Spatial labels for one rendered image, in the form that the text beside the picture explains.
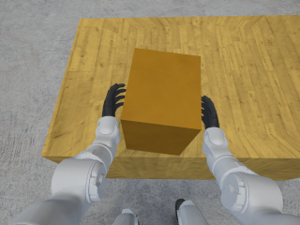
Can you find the right robot thigh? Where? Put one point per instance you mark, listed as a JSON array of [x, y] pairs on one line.
[[190, 215]]

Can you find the robot left upper arm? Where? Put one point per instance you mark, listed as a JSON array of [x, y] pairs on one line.
[[77, 183]]

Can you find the robot right upper arm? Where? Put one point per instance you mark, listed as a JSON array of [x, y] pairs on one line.
[[254, 200]]

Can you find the right robot forearm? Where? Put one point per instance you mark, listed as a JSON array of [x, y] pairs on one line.
[[219, 158]]

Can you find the left robot forearm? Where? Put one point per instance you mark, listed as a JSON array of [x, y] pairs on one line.
[[104, 146]]

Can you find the right robot hand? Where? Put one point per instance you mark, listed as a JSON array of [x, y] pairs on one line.
[[210, 116]]

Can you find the left robot hand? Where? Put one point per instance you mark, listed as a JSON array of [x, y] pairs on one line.
[[110, 106]]

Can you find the pedestal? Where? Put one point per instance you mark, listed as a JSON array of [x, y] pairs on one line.
[[250, 69]]

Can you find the right robot shin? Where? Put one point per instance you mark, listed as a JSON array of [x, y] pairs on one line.
[[187, 203]]

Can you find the carton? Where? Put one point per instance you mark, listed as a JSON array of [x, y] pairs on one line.
[[162, 110]]

